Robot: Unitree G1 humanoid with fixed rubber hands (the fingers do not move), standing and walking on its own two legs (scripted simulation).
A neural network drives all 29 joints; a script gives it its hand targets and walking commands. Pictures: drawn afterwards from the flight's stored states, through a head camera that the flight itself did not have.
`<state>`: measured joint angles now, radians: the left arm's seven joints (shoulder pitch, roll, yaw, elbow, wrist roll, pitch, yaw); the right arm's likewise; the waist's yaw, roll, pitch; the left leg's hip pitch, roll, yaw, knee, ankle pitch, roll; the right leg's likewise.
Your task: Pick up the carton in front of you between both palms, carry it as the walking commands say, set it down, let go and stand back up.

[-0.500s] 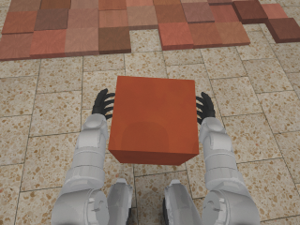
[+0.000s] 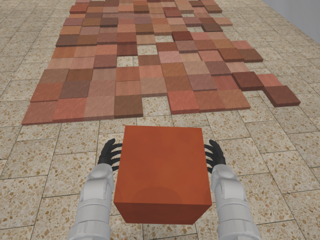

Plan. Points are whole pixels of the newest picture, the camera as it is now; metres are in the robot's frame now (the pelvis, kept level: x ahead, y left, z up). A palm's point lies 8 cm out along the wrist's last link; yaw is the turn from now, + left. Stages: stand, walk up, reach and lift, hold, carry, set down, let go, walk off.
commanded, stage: reach and lift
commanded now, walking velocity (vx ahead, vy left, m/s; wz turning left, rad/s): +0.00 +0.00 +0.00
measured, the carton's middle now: (161, 178) +0.31 +0.00 -0.07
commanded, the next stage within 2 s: hold in 1.16 s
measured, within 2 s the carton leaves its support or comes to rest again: neither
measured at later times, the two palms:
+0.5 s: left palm (100, 164) +0.29 +0.15 +0.05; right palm (224, 164) +0.29 -0.15 +0.05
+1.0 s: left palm (99, 159) +0.30 +0.15 +0.06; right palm (224, 160) +0.30 -0.15 +0.06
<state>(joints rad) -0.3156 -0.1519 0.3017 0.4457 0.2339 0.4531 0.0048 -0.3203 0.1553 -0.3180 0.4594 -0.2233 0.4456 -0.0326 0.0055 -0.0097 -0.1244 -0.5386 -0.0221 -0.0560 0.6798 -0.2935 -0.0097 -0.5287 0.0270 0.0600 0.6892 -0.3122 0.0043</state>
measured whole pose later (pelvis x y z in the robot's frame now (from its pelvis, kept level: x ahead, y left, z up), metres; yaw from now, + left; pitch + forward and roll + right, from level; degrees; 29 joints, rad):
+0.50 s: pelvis -0.01 +0.00 +0.02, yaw +0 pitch -5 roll +0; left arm -0.35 -0.17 0.33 0.38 0.31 0.60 -0.03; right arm -0.36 0.17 -0.34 0.40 -0.31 0.60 0.01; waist 0.01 -0.01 0.04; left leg -0.18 -0.02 -0.06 0.47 -0.21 -0.01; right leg -0.17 0.02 0.06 0.48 -0.22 0.00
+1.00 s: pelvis +0.01 +0.00 +0.03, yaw +0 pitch -5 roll +0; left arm -0.26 -0.15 0.23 0.27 0.28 0.67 -0.02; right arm -0.27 0.15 -0.24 0.29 -0.28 0.66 0.01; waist 0.01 0.00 0.03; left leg -0.08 -0.02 -0.06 0.37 -0.19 -0.01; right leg -0.07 0.02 0.07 0.38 -0.21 0.00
